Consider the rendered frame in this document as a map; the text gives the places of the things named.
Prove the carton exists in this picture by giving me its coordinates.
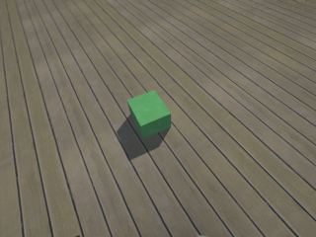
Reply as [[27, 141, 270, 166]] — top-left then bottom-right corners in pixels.
[[127, 90, 171, 138]]

